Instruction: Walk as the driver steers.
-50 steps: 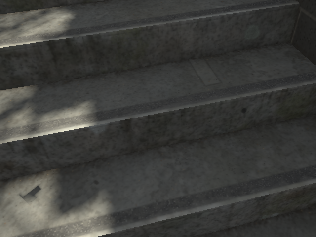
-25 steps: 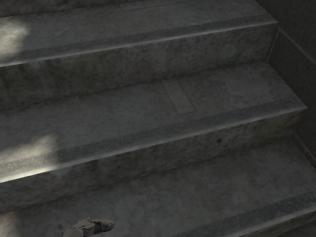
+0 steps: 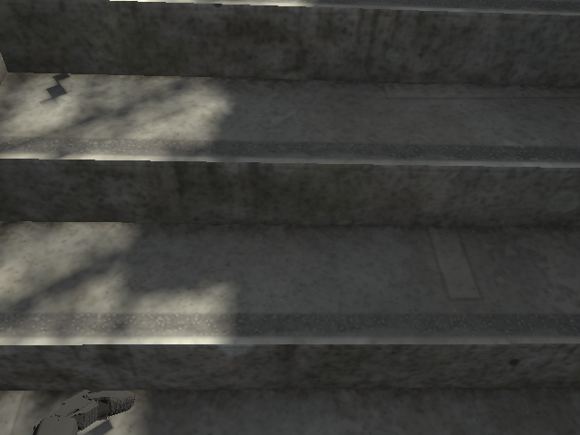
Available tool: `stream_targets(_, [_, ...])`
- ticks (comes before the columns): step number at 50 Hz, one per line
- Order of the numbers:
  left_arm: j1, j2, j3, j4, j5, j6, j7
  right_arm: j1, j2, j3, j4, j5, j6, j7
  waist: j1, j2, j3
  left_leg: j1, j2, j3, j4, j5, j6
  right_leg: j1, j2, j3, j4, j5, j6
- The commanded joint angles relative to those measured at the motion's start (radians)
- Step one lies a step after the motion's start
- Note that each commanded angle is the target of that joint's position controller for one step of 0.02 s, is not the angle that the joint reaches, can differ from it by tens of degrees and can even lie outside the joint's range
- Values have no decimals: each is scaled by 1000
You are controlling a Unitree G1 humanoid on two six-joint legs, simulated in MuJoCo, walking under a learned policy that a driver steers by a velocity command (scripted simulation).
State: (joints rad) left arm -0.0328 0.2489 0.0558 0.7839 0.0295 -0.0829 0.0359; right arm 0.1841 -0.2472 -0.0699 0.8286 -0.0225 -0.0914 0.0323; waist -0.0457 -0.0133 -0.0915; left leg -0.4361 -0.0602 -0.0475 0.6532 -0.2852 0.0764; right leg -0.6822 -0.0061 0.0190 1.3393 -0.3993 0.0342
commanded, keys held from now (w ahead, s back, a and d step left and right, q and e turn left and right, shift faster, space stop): q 0.14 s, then no key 0.86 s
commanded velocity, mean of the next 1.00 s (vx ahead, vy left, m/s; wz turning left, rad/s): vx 0.00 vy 0.00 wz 0.21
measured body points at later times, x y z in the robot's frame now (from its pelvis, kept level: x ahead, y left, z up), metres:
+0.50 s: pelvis +0.03 -0.05 +0.00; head +0.05 -0.05 +0.45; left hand +0.16 +0.16 -0.11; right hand +0.25 -0.23 -0.10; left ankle +0.03 +0.08 -0.72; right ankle +0.04 -0.15 -0.72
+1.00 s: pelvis +0.04 -0.05 +0.00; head +0.06 -0.06 +0.45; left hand +0.20 +0.16 -0.09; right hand +0.20 -0.26 -0.11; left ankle +0.03 +0.08 -0.72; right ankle +0.04 -0.15 -0.72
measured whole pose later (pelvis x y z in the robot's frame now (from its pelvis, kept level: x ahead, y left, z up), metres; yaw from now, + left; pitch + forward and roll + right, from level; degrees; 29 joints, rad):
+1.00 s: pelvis +0.04 -0.05 +0.00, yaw +8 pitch +3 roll +0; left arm 0.11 0.12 0.00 0.72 0.03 -0.07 -0.10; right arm 0.19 -0.18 -0.01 0.76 0.01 -0.05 0.04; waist -0.02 0.01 -0.03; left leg -0.34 -0.07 -0.16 0.58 -0.29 -0.02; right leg -0.33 0.01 -0.04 0.59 -0.32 -0.04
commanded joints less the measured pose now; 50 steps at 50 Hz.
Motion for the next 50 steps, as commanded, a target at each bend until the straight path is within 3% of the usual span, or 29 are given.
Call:
stream_targets(1, [-6, 64, 11, -100, -9, 10, 10, -119, -82, 1, -136, -7, 40, -12, 62, 16, -111, 164, 232, -432, -211, 247, 244, -281, 16, 106, 180, 96, 16])
stream_targets(4, [46, 95, 12, -93, 14, 15, 19, -86, -69, 14, -188, -5, 34, -4, 39, 70, -141, 191, 226, -461, -225, 181, 250, -332, 16, 115, 188, 119, 77])
stream_targets(6, [69, 101, 12, -84, 18, 14, 25, -45, -93, 13, -202, -2, 13, -5, 28, 93, -129, 181, 225, -474, -219, 164, 242, -315, 6, 124, 206, 125, 92])
stream_targets(8, [106, 120, 15, -71, 18, 14, 16, -88, -95, 22, -236, 11, -12, -5, 45, 79, -116, 109, 203, -400, -203, 265, 212, -199, -3, 60, 148, 130, 102])
stream_targets(9, [98, 104, 10, -80, 23, 17, 10, -93, -88, 30, -252, 15, -18, -8, 41, 68, -105, 90, 193, -383, -197, 273, 196, -163, -15, 42, 60, 138, 107])
stream_targets(11, [90, 50, -10, -103, 22, 28, -20, -129, -93, 33, -274, 23, -17, -17, 41, 77, -94, 32, 152, -328, -188, 260, 155, -21, -17, -23, -153, 114, 113])
stream_targets(13, [95, 9, -26, -130, 11, 27, -51, -112, -89, 28, -263, 25, -7, -3, 29, 104, -73, 31, 166, -340, -158, 244, 153, 100, -23, -34, -383, 0, 105])
stream_targets(14, [102, -10, -33, -140, 7, 22, -66, -95, -82, 30, -251, 38, -2, 6, 29, 108, -65, 75, 181, -372, -140, 214, 156, 127, -30, -29, -526, -45, 105])
stream_targets(15, [136, -27, -40, -145, -7, 14, -81, -126, -72, 36, -245, 46, 6, 21, 60, 93, -70, 73, 186, -388, -105, 233, 157, 214, -32, -34, -680, 85, 93])
stream_targets(16, [136, -46, -48, -143, -14, 5, -90, -93, -56, 41, -220, 60, 21, 42, 77, 58, -58, 70, 172, -396, -102, 245, 150, 294, -31, -43, -838, 216, 67])
stream_targets(17, [156, -45, -49, -149, -12, -12, -91, -23, -44, 42, -185, 53, 30, 54, 74, 62, -88, 42, 151, -410, -77, 202, 107, 403, -68, 1, -832, 332, 14])
stream_targets(18, [106, 62, -40, -164, -18, -36, -94, 112, 11, 47, -172, 45, 21, 50, -38, -83, -141, 21, 24, -228, 2, 101, -15, 498, -159, 139, -812, 704, -174])
stream_targets(19, [-9, 45, -50, -176, -23, -36, -120, 112, 15, 52, -168, 30, 22, 50, -88, -57, -164, 50, 28, -127, -46, 24, -98, 463, -173, 198, -815, 594, -240])
stream_targets(20, [-1, -17, -59, -176, -26, -29, -147, 31, -17, 43, -162, 30, 37, 49, -41, 5, -96, 78, 39, -124, -67, -1, -118, 405, -145, 150, -839, 416, -175])
stream_targets(21, [17, -44, -62, -166, -30, -28, -163, -36, -22, 42, -173, 32, 48, 44, 1, -20, -28, 13, 27, -118, -71, -11, -106, 417, -123, 106, -848, 336, -121])
stream_targets(22, [38, -43, -59, -166, -27, -23, -167, -59, -41, 34, -174, 30, 53, 36, 29, -45, -12, -56, 20, -124, -80, -25, -94, 479, -121, 101, -854, 300, -106])
stream_targets(25, [96, -21, -46, -150, -4, -18, -149, -113, -38, 32, -204, 35, 37, 3, 60, -25, -36, -93, 32, -125, -96, 36, -87, 576, -152, 114, -865, 327, -137])
stream_targets(27, [84, -39, -51, -155, -6, -19, -144, -95, -31, 32, -191, 38, 26, -7, 46, -22, -41, -84, 36, -119, -102, 61, -92, 589, -150, 102, -857, 371, -151])
stream_targets(34, [84, -61, -40, -168, -4, -14, -132, -54, -25, 31, -180, 34, 18, -14, 37, -33, -49, -102, 41, -94, -108, 109, -73, 632, -134, 60, -819, 464, -162])
stream_targets(38, [70, -79, -42, -171, -6, -9, -138, -31, -21, 31, -164, 33, 21, -5, 30, -29, -31, -87, 46, -98, -136, 103, -71, 612, -113, 48, -819, 401, -137])
stream_targets(50, [102, -57, -38, -137, 0, -4, -138, -17, -24, 36, -140, 29, 25, 10, 31, -6, -18, -33, 43, -104, -180, 109, -52, 569, -70, 18, -818, 338, -111])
